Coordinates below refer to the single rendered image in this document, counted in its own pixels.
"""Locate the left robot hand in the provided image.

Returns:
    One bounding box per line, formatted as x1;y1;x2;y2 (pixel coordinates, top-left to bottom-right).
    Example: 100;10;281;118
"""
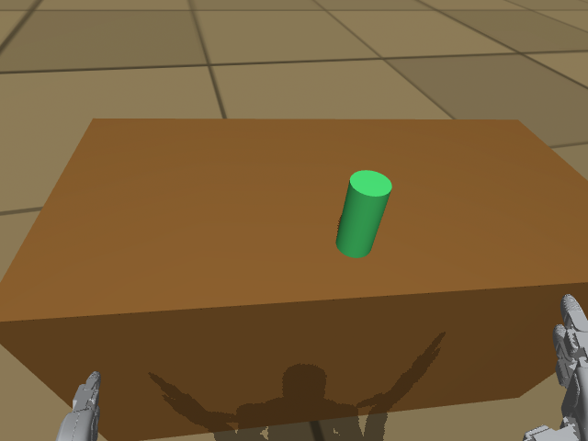
55;371;101;441

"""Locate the can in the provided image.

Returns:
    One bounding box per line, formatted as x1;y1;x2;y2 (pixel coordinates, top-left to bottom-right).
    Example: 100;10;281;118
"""
336;170;392;258

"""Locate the right robot hand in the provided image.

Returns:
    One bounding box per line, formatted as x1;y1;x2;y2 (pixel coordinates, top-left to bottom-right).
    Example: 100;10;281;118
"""
523;294;588;441

